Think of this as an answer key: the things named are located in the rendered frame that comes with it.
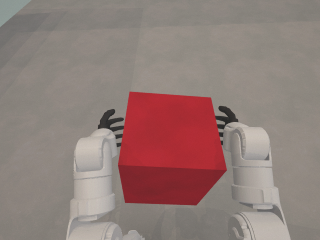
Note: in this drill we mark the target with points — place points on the robot left shin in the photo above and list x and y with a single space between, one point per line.
133 232

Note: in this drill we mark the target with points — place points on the robot right forearm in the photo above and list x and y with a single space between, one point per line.
253 183

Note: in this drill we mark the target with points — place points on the right robot hand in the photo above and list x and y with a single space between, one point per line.
231 118

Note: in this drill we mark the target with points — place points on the left robot upper arm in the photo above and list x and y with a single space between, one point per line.
96 231

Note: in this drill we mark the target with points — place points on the left robot hand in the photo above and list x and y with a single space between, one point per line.
105 123

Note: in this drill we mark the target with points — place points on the robot left forearm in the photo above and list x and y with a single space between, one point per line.
92 170

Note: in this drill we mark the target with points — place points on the carton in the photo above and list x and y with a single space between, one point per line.
171 152

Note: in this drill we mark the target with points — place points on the right robot upper arm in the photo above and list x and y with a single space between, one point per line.
256 226

